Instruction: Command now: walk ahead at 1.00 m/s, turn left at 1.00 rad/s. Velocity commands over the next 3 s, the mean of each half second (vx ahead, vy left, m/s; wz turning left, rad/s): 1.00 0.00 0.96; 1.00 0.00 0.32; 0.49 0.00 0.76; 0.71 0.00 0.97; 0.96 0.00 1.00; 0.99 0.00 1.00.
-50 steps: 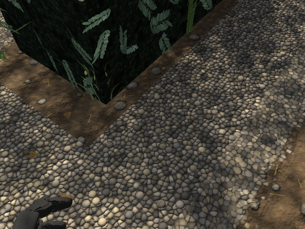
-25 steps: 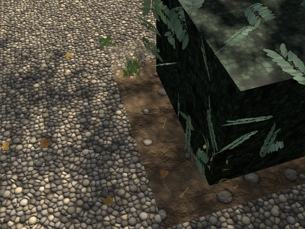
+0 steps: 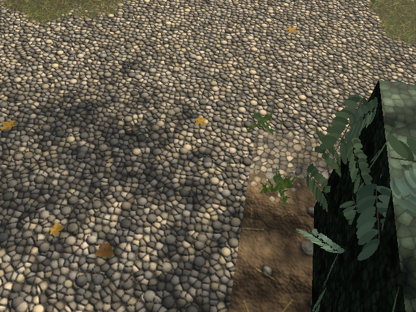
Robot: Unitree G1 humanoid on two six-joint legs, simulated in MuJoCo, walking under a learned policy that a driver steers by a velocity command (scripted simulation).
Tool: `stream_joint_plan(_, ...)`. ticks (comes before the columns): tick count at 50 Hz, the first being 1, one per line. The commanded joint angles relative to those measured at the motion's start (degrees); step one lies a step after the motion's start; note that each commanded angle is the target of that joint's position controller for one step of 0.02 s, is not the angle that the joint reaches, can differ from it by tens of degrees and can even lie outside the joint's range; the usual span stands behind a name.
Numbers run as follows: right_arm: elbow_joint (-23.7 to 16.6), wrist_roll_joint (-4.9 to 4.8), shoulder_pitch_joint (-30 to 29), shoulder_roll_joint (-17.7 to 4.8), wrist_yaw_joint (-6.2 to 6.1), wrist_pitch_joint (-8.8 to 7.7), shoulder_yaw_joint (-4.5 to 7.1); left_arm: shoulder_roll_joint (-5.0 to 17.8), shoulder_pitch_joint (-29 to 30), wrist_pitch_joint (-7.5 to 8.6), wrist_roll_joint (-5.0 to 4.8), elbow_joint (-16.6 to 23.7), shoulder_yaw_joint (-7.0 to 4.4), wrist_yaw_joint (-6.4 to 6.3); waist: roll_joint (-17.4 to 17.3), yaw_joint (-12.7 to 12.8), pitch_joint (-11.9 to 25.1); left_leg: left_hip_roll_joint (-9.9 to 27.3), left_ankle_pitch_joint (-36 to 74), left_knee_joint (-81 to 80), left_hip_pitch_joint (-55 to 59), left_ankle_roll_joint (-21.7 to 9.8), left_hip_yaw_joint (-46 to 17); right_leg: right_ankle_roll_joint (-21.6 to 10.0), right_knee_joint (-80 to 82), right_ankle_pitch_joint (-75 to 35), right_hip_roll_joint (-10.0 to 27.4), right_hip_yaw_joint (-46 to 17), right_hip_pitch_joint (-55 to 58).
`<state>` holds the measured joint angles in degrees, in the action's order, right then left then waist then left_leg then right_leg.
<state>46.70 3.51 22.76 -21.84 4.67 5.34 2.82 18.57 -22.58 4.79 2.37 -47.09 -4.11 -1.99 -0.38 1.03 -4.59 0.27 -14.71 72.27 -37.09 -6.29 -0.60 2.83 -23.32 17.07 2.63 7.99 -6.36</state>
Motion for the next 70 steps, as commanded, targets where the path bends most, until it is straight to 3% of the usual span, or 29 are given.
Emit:
stream_joint_plan(1,-14.7,-2.13,-20.0,0.9,0.51,-5.24,-0.60,7.8,8.2,1.60,0.26,3.6,-1.39,1.08,-0.4,-1.2,4.7,5.0,2.4,-9.5,-2.3,0.4,-2.1,-6.0,15.2,-17.7,16.4,-1.5,1.0)
stream_joint_plan(4,-11.4,-3.65,-14.1,0.4,1.48,-4.53,-0.21,9.3,10.6,1.07,-1.16,3.3,-1.98,0.94,3.5,-4.5,4.3,4.1,13.4,-22.6,3.4,-2.3,5.3,-4.9,19.3,-16.1,13.5,6.7,5.5)
stream_joint_plan(7,-6.3,-4.59,-8.1,0.1,0.81,-4.10,0.36,10.7,10.5,0.06,-2.01,2.3,-2.05,0.62,4.8,-7.6,5.9,0.9,15.8,-27.2,8.6,-4.3,9.6,-4.1,12.2,-43.9,13.3,11.1,15.7)
stream_joint_plan(10,2.2,-6.14,14.0,-2.6,-0.93,-3.23,2.18,13.9,12.8,-3.27,-2.10,3.0,-2.63,-0.25,8.1,-17.4,14.0,-6.0,-0.1,-24.9,27.6,-6.0,8.7,-4.2,-14.4,-59.0,14.3,11.7,16.3)
stream_joint_plan(11,6.6,-6.18,24.4,-1.8,-1.56,-3.33,2.67,13.3,16.1,-4.36,-2.60,4.1,-2.24,0.05,5.0,-21.2,13.2,-9.4,-4.9,-29.2,35.8,-6.8,6.4,-3.9,-31.5,-54.7,13.0,11.1,9.5)
stream_joint_plan(12,8.7,-4.62,23.8,-0.2,-2.40,-3.08,2.15,6.4,22.1,-4.63,-2.88,5.7,0.42,1.44,-4.8,-20.3,3.2,-10.0,-9.5,-34.2,32.4,-8.7,0.9,-3.7,-52.7,-29.7,5.8,8.6,-3.6)
stream_joint_plan(13,6.6,-3.83,11.4,-3.5,-2.84,-3.31,2.18,-4.5,16.4,-4.39,-3.18,11.0,3.34,2.73,-29.2,-4.9,-0.5,-2.4,-20.7,-51.8,32.5,-17.6,-38.5,-1.5,-67.7,13.6,-8.9,-0.6,-27.4)
stream_joint_plan(14,3.7,-4.53,6.2,-9.2,-3.46,-4.34,3.77,-4.0,12.6,-2.80,-0.76,12.5,4.69,2.85,-24.9,-0.6,3.2,3.8,-30.1,-61.1,33.0,-18.8,-55.4,-2.7,-67.6,13.7,-7.0,-11.5,-30.3)
stream_joint_plan(17,7.9,-2.66,10.3,-2.9,-4.43,-5.96,2.89,2.3,19.4,-0.12,0.57,10.8,3.76,2.76,-0.4,-2.0,5.3,2.5,-22.1,-59.3,25.5,-11.1,-47.3,-4.0,-53.9,12.1,-3.6,-13.3,-23.0)
stream_joint_plan(21,12.2,-2.96,10.6,-1.4,-3.83,-8.65,2.50,3.5,27.6,-2.13,0.88,10.5,4.25,2.49,-2.3,-5.3,2.6,0.3,-6.8,-60.8,26.9,-8.0,-38.7,-2.9,-36.9,-0.1,0.4,-13.9,-24.1)
stream_joint_plan(25,14.4,-3.04,17.7,3.4,-3.98,-9.10,1.47,-0.6,39.5,-1.88,0.61,14.2,5.24,3.43,-1.1,-12.3,-1.6,0.7,11.6,-62.5,35.5,-5.4,-29.7,-2.3,-22.2,-16.0,2.3,-8.7,-33.8)
stream_joint_plan(29,14.7,-2.95,18.0,1.4,-5.14,-9.57,1.71,-1.8,45.0,-1.97,-0.89,16.2,5.30,3.34,-0.3,-14.1,-2.7,3.1,23.4,-63.6,38.3,-4.6,-26.9,-1.8,-16.9,-22.3,0.8,-5.5,-35.2)
stream_joint_plan(35,13.6,-2.96,11.6,-1.3,-5.84,-10.58,1.81,-0.1,38.2,-1.79,-1.64,14.8,3.71,2.89,-3.7,-9.0,0.0,3.6,60.6,-58.0,38.4,-3.4,-20.2,-4.5,-6.9,-20.1,-6.4,0.0,-15.7)
stream_joint_plan(37,13.4,-2.00,8.5,-4.7,-5.94,-10.96,2.70,5.9,20.5,-1.10,-1.96,9.9,0.95,1.32,-4.5,0.6,7.0,4.2,73.7,-40.0,38.6,-2.1,-19.4,-5.7,-6.6,-13.7,-8.2,-1.0,-0.5)
stream_joint_plan(38,11.8,-1.16,2.1,-6.1,-5.74,-11.14,3.18,9.0,5.4,-0.93,-2.09,5.5,-0.64,0.24,-4.2,9.0,11.6,2.4,69.9,-24.7,29.9,-1.3,-18.1,-7.8,-7.5,-9.7,-4.3,-5.0,14.3)
stream_joint_plan(39,9.6,0.12,-2.5,-1.7,-5.81,-11.94,2.36,11.8,-7.8,-0.87,-0.76,2.1,-1.75,-0.37,3.9,13.5,18.2,-2.7,37.2,-1.7,18.3,-1.1,-15.1,-10.4,-11.9,4.2,4.9,-15.8,27.3)
stream_joint_plan(40,8.5,-4.70,5.7,3.3,-5.20,-12.23,0.99,13.4,-4.7,-0.99,0.26,0.6,-2.36,0.49,27.0,4.5,24.9,-13.1,-12.5,17.0,-0.2,2.7,-11.6,-22.7,1.1,10.6,21.7,-55.7,37.6)
stream_joint_plan(41,9.4,-1.83,1.8,-1.3,-5.55,-12.29,0.88,6.8,3.1,-1.07,-0.48,2.4,-1.59,1.46,13.3,3.6,16.8,-5.8,-4.8,15.4,-4.3,-0.7,-11.3,-22.7,5.6,18.9,18.2,-56.7,26.7)
stream_joint_plan(43,6.5,-0.86,-8.6,-0.3,-3.80,-12.08,0.81,-0.9,6.2,0.03,-0.01,0.2,0.37,2.00,-1.7,1.8,6.5,-1.5,0.3,10.8,-2.3,-1.2,-9.9,-20.9,7.6,14.6,14.8,-41.8,8.0)
stream_joint_plan(47,2.6,-0.52,-11.5,5.0,-2.11,-10.11,-1.02,0.1,3.4,2.33,-0.14,-4.9,1.08,2.32,0.2,-3.8,-1.1,1.4,-0.6,-0.1,-2.6,0.2,-11.2,-16.0,13.5,8.6,12.6,-27.9,-7.6)
stream_joint_plan(54,-5.9,-1.30,-27.9,7.1,0.86,-9.70,-3.46,3.5,-2.9,3.89,-2.38,-6.9,1.49,2.90,-0.3,-1.1,-6.2,0.3,22.4,-31.9,10.9,-1.5,6.0,-9.5,21.7,-33.6,8.4,0.9,-9.6)
stream_joint_plan(58,0.8,-0.11,-5.9,0.9,-0.36,-10.60,-1.26,8.7,-3.0,1.62,-2.25,-5.4,0.63,0.75,6.4,-10.0,10.2,-8.9,19.1,-39.3,33.1,-4.6,8.5,-4.2,-15.8,-67.6,8.3,4.5,1.5)
stream_joint_plan(59,-0.9,-6.11,-0.8,-6.6,-1.71,-9.76,3.12,12.4,1.0,1.27,-3.69,-2.4,0.06,0.11,11.3,-15.4,14.6,-4.3,27.6,-41.8,47.0,-5.5,1.7,-0.6,-29.6,-67.0,5.7,2.2,-6.6)
stream_joint_plan(60,-1.1,-6.39,0.0,-10.9,-3.84,-8.25,3.41,4.8,2.3,2.07,-0.29,0.3,1.49,0.45,-9.1,-10.4,17.3,7.6,55.8,-40.8,61.7,-9.5,-15.8,3.6,-55.6,5.1,-5.7,2.8,-24.5)
stream_joint_plan(61,-2.4,-1.98,0.4,-13.2,-3.60,-8.68,3.35,1.2,-4.4,3.29,-2.70,4.4,3.41,1.17,-10.1,-7.3,36.6,23.4,65.7,-40.8,78.8,-25.1,-42.5,4.7,-75.6,21.0,-7.8,-13.5,-37.5)
stream_joint_plan(62,-5.5,-1.53,-2.1,-11.5,-3.98,-8.26,4.09,5.6,2.7,3.64,-3.32,6.5,2.35,1.07,1.9,-9.1,38.8,20.0,56.2,-43.4,73.8,-23.1,-39.4,3.0,-72.6,16.0,-4.0,-18.9,-36.2)
stream_joint_plan(64,-6.9,-5.38,-10.6,-5.9,-4.05,-9.14,3.14,4.8,8.0,2.85,-2.74,8.4,1.82,0.17,8.2,-2.7,19.1,11.2,42.4,-49.5,51.3,-17.0,-28.6,0.9,-59.2,13.2,-0.1,-16.1,-36.7)
stream_joint_plan(66,-8.8,-5.09,-13.9,-3.8,-4.35,-8.91,2.46,5.3,8.8,1.48,-1.60,9.3,1.06,0.08,6.9,1.1,9.6,7.6,45.2,-53.5,33.2,-15.5,-25.1,1.8,-52.9,11.0,-0.3,-15.2,-30.7)
stream_joint_plan(70,-9.9,-5.30,-14.0,-4.8,-6.11,-7.09,3.50,1.7,15.4,0.57,-1.44,13.5,1.50,0.07,1.4,2.0,8.6,-0.3,49.0,-52.0,19.6,-10.7,-19.8,3.2,-28.5,1.2,-4.7,-11.4,-24.0)
